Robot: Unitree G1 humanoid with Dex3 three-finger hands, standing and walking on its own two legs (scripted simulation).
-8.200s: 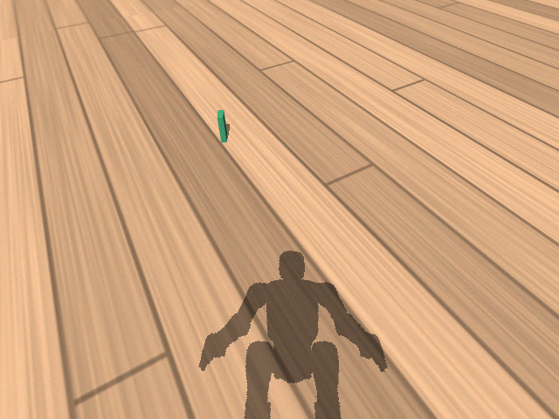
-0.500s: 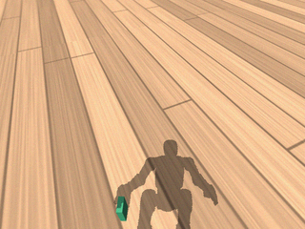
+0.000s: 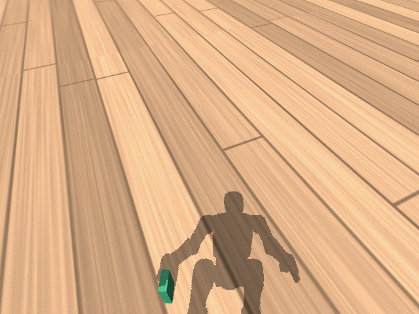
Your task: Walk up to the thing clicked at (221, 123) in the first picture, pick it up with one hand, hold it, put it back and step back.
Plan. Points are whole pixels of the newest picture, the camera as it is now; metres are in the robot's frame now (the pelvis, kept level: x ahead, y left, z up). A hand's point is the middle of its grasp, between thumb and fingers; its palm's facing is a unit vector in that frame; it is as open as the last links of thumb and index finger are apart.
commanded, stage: stand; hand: left
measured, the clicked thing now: (166, 286) +0.39 +0.22 -0.70
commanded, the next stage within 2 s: go down in 0.44 s
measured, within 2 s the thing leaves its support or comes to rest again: neither
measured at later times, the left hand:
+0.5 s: hand out of the picture +0.08 +0.25 -0.16, palm faces -0.02 -0.94 -0.34, open 7.4 cm
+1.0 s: hand out of the picture +0.15 +0.28 -0.17, palm faces +0.05 -0.94 -0.35, open 15.3 cm
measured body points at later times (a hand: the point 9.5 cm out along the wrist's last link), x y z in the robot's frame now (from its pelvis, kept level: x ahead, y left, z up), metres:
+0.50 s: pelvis +0.00 +0.00 +0.00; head +0.01 +0.00 +0.45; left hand +0.08 +0.30 -0.13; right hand +0.08 -0.30 -0.13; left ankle -0.01 +0.13 -0.75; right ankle -0.01 -0.11 -0.75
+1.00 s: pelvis -0.01 +0.01 -0.03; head +0.06 +0.02 +0.41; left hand +0.14 +0.33 -0.15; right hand +0.11 -0.25 -0.15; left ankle -0.01 +0.13 -0.75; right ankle -0.01 -0.11 -0.75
